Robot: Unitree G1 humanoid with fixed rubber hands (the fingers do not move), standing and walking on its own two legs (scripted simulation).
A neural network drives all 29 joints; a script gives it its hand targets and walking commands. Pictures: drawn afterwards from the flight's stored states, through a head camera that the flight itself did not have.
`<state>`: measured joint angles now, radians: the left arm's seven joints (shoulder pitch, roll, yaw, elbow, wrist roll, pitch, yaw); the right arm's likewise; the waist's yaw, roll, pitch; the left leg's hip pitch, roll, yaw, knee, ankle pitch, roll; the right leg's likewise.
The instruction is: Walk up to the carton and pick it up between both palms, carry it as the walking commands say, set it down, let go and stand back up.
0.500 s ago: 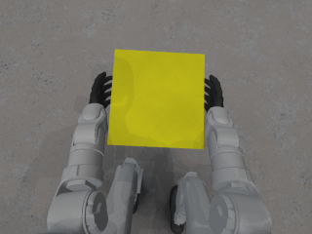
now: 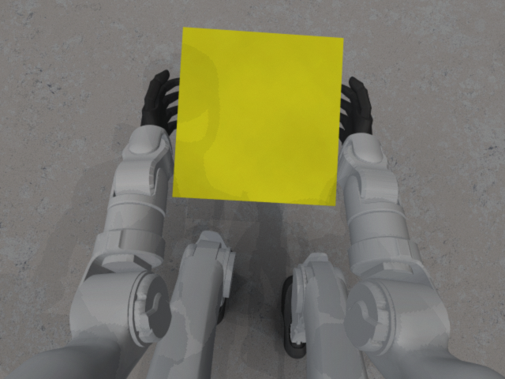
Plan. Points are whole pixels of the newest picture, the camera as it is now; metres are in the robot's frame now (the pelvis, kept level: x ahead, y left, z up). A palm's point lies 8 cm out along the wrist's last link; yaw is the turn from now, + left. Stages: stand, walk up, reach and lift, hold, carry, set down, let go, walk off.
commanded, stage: set down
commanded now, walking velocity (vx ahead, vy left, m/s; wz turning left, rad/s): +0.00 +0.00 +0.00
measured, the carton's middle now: (255, 137) +0.48 +0.07 -0.15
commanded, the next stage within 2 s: none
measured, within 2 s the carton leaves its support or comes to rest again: rests again in 1.96 s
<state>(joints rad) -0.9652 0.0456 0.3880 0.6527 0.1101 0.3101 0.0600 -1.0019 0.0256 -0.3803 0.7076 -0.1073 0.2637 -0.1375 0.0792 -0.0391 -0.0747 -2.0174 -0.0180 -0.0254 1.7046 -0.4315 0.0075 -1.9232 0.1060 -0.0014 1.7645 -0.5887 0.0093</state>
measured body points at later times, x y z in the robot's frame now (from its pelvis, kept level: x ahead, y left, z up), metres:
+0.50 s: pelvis -0.02 +0.00 -0.05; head +0.33 +0.04 +0.23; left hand +0.49 +0.22 -0.20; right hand +0.52 -0.07 -0.20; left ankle +0.12 +0.11 -0.47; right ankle +0.08 -0.11 -0.47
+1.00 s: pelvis -0.03 +0.00 -0.11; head +0.34 +0.05 +0.12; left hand +0.51 +0.22 -0.28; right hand +0.54 -0.07 -0.28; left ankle +0.12 +0.11 -0.47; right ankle +0.08 -0.11 -0.47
